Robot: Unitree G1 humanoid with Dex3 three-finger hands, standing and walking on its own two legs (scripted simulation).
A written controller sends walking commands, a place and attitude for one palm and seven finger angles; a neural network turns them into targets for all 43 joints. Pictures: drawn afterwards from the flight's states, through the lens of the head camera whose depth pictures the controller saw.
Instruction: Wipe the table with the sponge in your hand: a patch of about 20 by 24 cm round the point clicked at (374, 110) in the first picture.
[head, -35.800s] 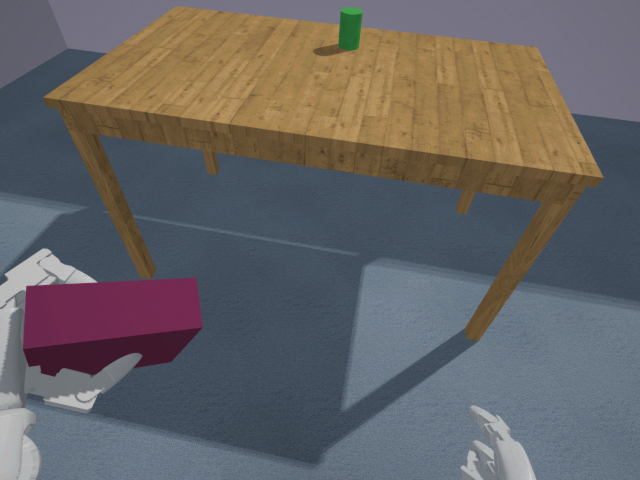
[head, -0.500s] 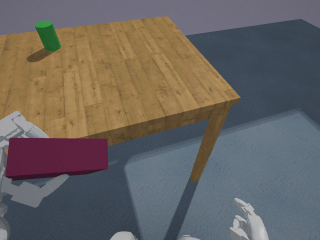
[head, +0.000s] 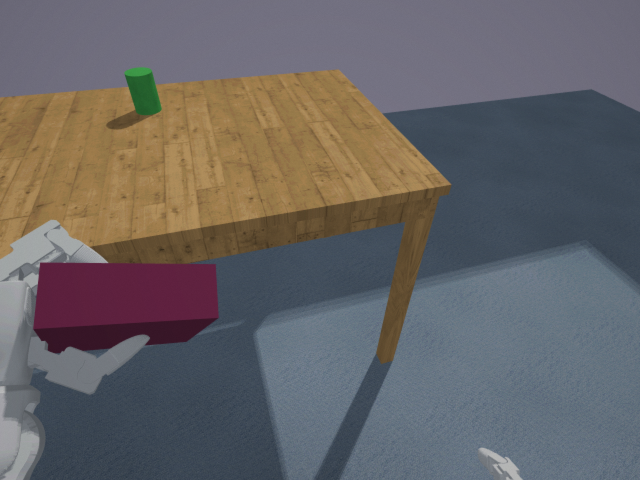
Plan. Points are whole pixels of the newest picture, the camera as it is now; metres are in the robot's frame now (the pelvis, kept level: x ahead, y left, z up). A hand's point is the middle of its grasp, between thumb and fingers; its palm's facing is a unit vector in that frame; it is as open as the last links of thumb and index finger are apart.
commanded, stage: stop stepping back and stand still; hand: left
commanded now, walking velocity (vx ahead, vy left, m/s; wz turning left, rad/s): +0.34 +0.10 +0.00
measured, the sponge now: (154, 309) +0.23 +0.18 +0.18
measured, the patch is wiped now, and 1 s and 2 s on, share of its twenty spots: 1.00 1.00 1.00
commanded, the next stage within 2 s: stand and wait in 1.16 s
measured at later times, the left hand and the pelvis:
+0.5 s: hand (118, 345) +0.17 +0.18 +0.21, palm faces +0.37 -0.84 -0.39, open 9.4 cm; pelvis -0.03 -0.04 +0.01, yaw +0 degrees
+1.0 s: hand (80, 316) +0.21 +0.23 +0.20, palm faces +0.39 -0.84 -0.36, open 9.4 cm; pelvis -0.01 -0.01 +0.02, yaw -1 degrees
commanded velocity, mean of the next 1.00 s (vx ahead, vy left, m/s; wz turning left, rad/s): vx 0.05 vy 0.04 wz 0.00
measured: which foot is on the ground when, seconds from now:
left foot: up 0.00-0.06, down 0.08-0.28, up 0.30-0.50, down 0.52-1.00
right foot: down 0.00-0.08, up 0.10-0.28, down 0.30-1.00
